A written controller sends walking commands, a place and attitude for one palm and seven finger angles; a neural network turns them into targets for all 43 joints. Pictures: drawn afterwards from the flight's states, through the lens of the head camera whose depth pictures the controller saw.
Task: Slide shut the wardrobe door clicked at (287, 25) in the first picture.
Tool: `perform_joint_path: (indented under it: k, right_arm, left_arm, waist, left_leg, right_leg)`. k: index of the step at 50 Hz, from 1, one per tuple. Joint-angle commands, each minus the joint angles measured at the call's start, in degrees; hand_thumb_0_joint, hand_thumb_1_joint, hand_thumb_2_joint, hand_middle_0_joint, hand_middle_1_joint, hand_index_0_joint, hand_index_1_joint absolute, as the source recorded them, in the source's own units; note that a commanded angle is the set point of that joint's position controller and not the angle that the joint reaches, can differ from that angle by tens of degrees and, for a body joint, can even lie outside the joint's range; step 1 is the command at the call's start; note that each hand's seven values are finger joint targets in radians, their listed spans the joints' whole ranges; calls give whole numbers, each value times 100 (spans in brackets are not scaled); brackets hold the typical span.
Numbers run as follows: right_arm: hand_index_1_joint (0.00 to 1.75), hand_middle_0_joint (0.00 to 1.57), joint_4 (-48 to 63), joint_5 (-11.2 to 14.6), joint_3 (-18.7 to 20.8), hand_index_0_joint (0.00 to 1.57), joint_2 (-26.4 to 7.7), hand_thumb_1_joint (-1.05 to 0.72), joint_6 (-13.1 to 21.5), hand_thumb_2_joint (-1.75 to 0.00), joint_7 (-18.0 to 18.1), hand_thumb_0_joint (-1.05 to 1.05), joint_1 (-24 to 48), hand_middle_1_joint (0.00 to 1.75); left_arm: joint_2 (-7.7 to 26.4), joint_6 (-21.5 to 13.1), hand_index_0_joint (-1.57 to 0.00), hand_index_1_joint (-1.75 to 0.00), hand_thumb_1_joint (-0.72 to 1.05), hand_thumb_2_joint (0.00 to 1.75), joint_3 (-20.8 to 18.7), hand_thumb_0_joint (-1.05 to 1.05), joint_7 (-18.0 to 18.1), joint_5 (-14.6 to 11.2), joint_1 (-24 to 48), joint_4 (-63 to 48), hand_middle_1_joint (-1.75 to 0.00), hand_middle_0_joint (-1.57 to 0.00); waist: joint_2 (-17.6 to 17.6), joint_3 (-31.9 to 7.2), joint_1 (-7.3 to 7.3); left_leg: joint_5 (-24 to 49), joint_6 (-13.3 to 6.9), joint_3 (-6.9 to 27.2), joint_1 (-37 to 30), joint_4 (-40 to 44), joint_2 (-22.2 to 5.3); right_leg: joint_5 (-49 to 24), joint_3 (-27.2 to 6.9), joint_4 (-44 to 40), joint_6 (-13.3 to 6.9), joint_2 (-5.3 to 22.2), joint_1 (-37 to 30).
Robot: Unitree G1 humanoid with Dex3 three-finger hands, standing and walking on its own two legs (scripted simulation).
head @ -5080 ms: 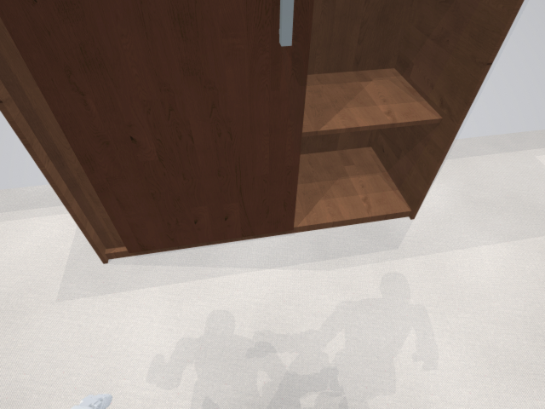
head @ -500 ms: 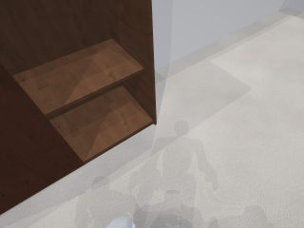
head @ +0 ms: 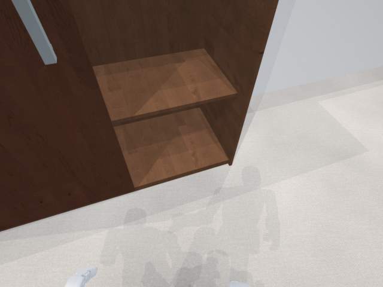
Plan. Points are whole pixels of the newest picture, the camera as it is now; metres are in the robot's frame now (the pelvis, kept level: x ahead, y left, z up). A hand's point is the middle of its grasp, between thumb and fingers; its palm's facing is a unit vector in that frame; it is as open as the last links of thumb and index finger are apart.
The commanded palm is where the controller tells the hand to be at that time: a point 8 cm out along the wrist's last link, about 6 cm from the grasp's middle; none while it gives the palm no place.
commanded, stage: turn to face it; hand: left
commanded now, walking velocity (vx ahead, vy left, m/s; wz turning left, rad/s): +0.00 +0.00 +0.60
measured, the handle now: (30, 13) +0.62 +0.40 +0.24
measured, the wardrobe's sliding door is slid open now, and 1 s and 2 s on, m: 0.60 0.60 0.60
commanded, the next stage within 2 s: take the last steps up to it in 0.48 s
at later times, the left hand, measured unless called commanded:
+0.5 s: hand out of the picture -0.05 +0.20 -0.17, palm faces +0.30 -0.92 -0.25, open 7.4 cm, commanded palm none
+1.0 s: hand out of the picture -0.06 +0.21 -0.16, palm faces +0.34 -0.92 -0.20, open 7.4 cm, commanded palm none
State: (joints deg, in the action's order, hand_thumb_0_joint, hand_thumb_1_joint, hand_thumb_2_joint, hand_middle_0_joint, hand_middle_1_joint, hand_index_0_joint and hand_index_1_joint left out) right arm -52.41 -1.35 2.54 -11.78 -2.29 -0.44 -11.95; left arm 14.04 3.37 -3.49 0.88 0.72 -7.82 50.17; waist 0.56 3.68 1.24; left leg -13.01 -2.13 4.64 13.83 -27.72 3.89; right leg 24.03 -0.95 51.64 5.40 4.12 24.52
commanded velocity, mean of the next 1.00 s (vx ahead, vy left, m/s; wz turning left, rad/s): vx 0.13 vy -0.01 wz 0.24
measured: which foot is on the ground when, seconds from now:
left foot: down 0.00-0.10, up 0.12-0.52, down 0.54-1.00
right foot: up 0.00-0.08, down 0.10-0.54, up 0.56-1.00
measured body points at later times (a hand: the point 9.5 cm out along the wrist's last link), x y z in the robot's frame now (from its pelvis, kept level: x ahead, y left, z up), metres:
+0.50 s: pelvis -0.04 -0.01 +0.00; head -0.02 +0.00 +0.45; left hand -0.06 +0.24 -0.15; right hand +0.11 -0.25 -0.14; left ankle -0.08 +0.11 -0.72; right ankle +0.02 -0.14 -0.74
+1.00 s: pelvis -0.03 +0.02 +0.01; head -0.03 +0.01 +0.46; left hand -0.07 +0.26 -0.14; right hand +0.02 -0.20 -0.15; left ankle -0.07 +0.10 -0.74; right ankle +0.04 -0.09 -0.71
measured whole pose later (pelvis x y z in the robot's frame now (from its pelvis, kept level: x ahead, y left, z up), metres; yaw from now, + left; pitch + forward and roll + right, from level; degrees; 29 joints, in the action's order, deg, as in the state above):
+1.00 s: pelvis -0.03 +0.02 +0.01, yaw +20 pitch -1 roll +1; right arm -61.1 -1.6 2.3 -9.6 0.7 1.1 -21.6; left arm 10.0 1.6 -2.1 -1.0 1.9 -15.7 58.9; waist 0.1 -0.4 1.7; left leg -12.6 -3.4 -1.2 6.6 -20.1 3.4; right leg 21.4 3.0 42.5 1.6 4.2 20.6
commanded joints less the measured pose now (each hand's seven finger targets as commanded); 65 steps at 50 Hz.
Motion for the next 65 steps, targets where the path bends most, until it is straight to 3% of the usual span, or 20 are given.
perform_joint_path:
  k: [1, 3, 4, 5, 6, 7, 12, 20, 24, 25, 27, 28, 33, 46, 52, 53, 54, 55, 60, 65]
  right_arm:
    - [30, 20, 408, -11, 401, 20, -1297, -90, 87, -90, 88, 0, 75, 30]
    - [30, 20, 439, 33, 412, 20, -1222, -90, 81, -90, 77, 0, 168, 30]
    - [30, 20, 446, 81, 390, 20, -1013, -90, 95, -90, 51, 0, 104, 30]
    - [30, 20, 527, 128, 336, 20, -586, -90, 105, -90, 35, 0, -98, 30]
    - [30, 20, 601, 58, 395, 20, -808, -90, 66, -90, 49, 0, -68, 30]
    - [30, 20, 514, 24, 439, 20, -893, -90, -3, -90, 33, 0, -39, 30]
    - [30, 20, 173, -7, 385, 20, -667, -90, -132, -90, -113, 0, -311, 30]
    - [30, 20, 283, 48, 240, 20, -531, -90, -85, -90, -86, 0, 350, 30]
    - [30, 20, 144, 93, 175, 20, -507, -90, 45, -90, -18, 0, -83, 30]
    - [30, 20, 61, 88, 189, 20, -610, -90, 97, -90, -17, 0, -355, 30]
    - [30, 20, 73, 27, 378, 20, -1573, -90, 172, -90, 33, 0, -651, 30]
    - [30, 20, 37, 2, 367, 20, -1623, -90, 112, -90, 71, 0, -644, 30]
    - [30, 20, 57, 11, 118, 20, -911, -90, 229, -90, 179, 0, 15, 30]
    - [30, 20, -529, -13, 168, 20, -695, -90, 438, -90, 211, 0, -1028, 30]
    - [30, 20, -700, 7, 132, 20, -533, -90, 423, -90, 178, 0, -796, 30]
    - [30, 20, -704, 44, 90, 20, -308, -90, 447, -90, 161, 0, -839, 30]
    - [30, 20, -547, 76, 12, 20, 18, -90, 491, -90, 124, 0, -790, 30]
    - [30, 20, -375, 7, 81, 20, -282, -90, 479, -90, 83, 0, -432, 30]
    - [30, 20, -724, -40, 167, 20, -6, -90, 325, -90, -34, 0, -749, 30]
    - [30, 20, -610, -21, 164, 20, 40, -90, 309, -90, -57, 0, -451, 30]
  left_arm:
    - [510, -206, -20, -30, 90, 90, -122, 0, 67, -65, -153, -497, -30, -20]
    - [546, -282, -20, -30, 90, 90, -155, 0, 89, -81, -490, -439, -30, -20]
    - [768, -350, -20, -30, 90, 90, -199, 0, 116, -53, -694, -404, -30, -20]
    - [1332, -395, -20, -30, 90, 90, -303, 0, 166, 47, -743, -422, -30, -20]
    - [1472, -365, -20, -30, 90, 90, -295, 0, 159, 30, -742, -492, -30, -20]
    - [1197, -355, -20, -30, 90, 90, -263, 0, 173, 14, -498, -539, -30, -20]
    - [678, -389, -20, -30, 90, 90, -105, 0, 130, 24, -20, -575, -30, -20]
    - [1000, -339, -20, -30, 90, 90, -209, 0, 116, 120, -808, -168, -30, -20]
    - [1087, -301, -20, -30, 90, 90, -246, 0, 101, 97, -781, -25, -30, -20]
    - [995, -270, -20, -30, 90, 90, -237, 0, 96, 44, -708, 2, -30, -20]
    - [304, -177, -20, -30, 90, 90, -60, 0, 60, -21, -714, -228, -30, -20]
    - [438, -115, -20, -30, 90, 90, -53, 0, 95, 11, -483, -219, -30, -20]
    - [427, -145, -20, -30, 90, 90, -71, 0, -79, 90, -842, 386, -30, -20]
    - [69, -348, -20, -30, 90, 90, 49, 0, -166, 87, -389, 382, -30, -20]
    - [-43, -499, -20, -30, 90, 90, -12, 0, -140, 85, -1456, 802, -30, -20]
    - [204, -570, -20, -30, 90, 90, -67, 0, -93, 116, -1803, 934, -30, -20]
    - [655, -612, -20, -30, 90, 90, -165, 0, -30, 134, -2237, 1021, -30, -20]
    - [797, -592, -20, -30, 90, 90, -189, 0, 14, 48, -2447, 1027, -30, -20]
    - [-37, -722, -20, -30, 90, 90, 6, 0, 28, 19, -1512, 903, -30, -20]
    - [-143, -854, -20, -30, 90, 90, 82, 0, 34, 31, -1900, 1132, -30, -20]
  waist:
    - [-985, -561, -66]
    - [-790, -698, -265]
    - [-189, -879, -360]
    - [1561, -1007, -344]
    - [1490, -947, -357]
    - [912, -722, -242]
    - [1005, -67, 42]
    - [1209, -193, -376]
    - [1242, -627, -176]
    - [909, -722, -2]
    - [-1979, -685, 161]
    - [-1426, -581, 230]
    - [-1120, -70, -96]
    - [-591, 293, 130]
    - [-83, 8, -429]
    - [463, -82, -565]
    - [1724, -68, -721]
    - [1355, 137, -821]
    - [378, 545, -138]
    - [536, 504, -134]
  left_leg:
    - [2405, -786, 1806, -141, 421, -1392]
    - [2000, -518, 1758, 366, 45, -1150]
    - [1149, -202, 1521, 924, -426, -847]
    - [-1197, 314, 348, 1940, -1740, -1]
    - [-2184, 432, 78, 1919, -2946, 45]
    - [-1880, 387, 240, 1798, -3720, -166]
    - [-735, 546, -245, 1739, -4288, -444]
    - [-1332, 557, -712, 1119, -2188, -488]
    - [-720, 462, -944, 19, -553, -346]
    - [51, 407, -847, -622, 310, -425]
    - [2490, -348, 1651, -1333, 1098, -2520]
    - [2567, -787, 1524, -760, 1023, -2720]
    - [-515, -557, 714, -397, 1603, -1621]
    - [-1638, -984, 1358, -539, 2038, -1881]
    - [-1748, -520, 622, 790, 829, -1282]
    - [-1710, -274, 133, 1463, -154, -851]
    - [-1705, -33, -688, 2472, -1680, -240]
    - [-1927, -16, -546, 2725, -2638, -431]
    - [-136, 130, -486, 2207, -3490, -933]
    - [412, 300, -647, 2440, -3126, -995]
  right_leg:
    - [-59, 65, -1144, -100, -294, -606]
    - [-952, 108, -2372, -137, -290, -1568]
    - [-1397, -297, -3171, -231, 178, -2404]
    - [-1860, -1832, -3606, -757, 1804, -3092]
    - [-2503, -2170, -3551, -1348, 2561, -2358]
    - [-2047, -1663, -3558, -1482, 2259, -1769]
    - [-1700, -94, -3530, -1061, 1269, -1156]
    - [-2258, 9, -3299, -1328, 1528, -1618]
    - [-3025, 255, -2566, -1085, 1474, -1565]
    - [-2643, 500, -2134, -815, 1332, -1215]
    - [1048, 902, -67, -96, 202, 730]
    - [1140, 351, 527, -214, 254, 457]
    - [-351, 259, 1197, -268, 140, 662]
    - [-232, 301, -665, -374, 117, 466]
    - [-819, 472, -2617, -462, -180, -2056]
    - [-21, -278, -3129, -614, 377, -2765]
    - [992, -2182, -4000, -1154, 1604, -3266]
    - [1729, -2945, -4568, -1564, 2124, -2723]
    - [116, -945, -4572, -1231, 1210, -1426]
    - [-1771, -249, -4469, -1296, 1005, -1824]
